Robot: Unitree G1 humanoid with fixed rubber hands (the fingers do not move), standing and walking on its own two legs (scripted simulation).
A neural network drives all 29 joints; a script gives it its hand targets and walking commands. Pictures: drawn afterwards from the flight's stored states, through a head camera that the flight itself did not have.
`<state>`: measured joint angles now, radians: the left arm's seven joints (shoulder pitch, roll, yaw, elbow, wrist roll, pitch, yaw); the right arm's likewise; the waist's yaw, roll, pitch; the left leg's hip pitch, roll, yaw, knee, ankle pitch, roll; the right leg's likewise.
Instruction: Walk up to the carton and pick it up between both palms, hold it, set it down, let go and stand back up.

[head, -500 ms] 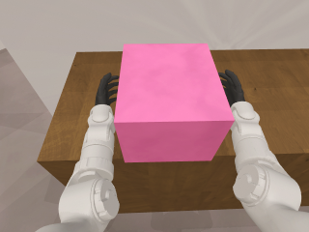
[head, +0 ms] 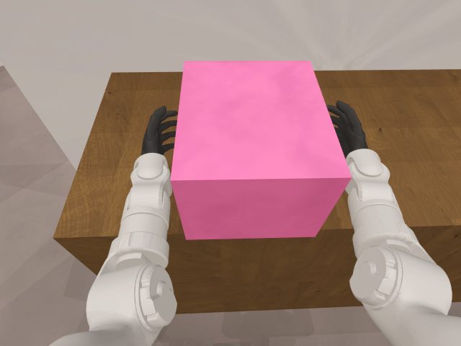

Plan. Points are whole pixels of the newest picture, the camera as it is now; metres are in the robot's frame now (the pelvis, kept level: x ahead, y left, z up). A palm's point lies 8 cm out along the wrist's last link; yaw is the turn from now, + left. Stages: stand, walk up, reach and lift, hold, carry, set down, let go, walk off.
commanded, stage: set down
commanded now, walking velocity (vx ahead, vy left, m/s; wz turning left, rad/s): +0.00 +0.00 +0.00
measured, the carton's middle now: (249, 148) +0.47 +0.00 +0.06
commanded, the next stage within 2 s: none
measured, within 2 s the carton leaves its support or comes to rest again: neither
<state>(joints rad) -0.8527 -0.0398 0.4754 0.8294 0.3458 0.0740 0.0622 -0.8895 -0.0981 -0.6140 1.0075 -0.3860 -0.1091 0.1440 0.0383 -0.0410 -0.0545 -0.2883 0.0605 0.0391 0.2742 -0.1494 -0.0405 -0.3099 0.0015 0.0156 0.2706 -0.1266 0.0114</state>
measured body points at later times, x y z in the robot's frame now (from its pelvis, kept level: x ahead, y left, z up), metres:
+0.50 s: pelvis -0.03 -0.01 -0.01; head +0.04 +0.00 +0.43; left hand +0.43 +0.19 +0.09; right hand +0.47 -0.20 +0.12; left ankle -0.02 +0.14 -0.75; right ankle -0.01 -0.12 -0.75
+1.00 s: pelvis -0.06 -0.02 -0.02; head -0.01 -0.01 +0.43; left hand +0.37 +0.20 +0.07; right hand +0.40 -0.23 +0.08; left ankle -0.02 +0.14 -0.75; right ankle -0.01 -0.12 -0.75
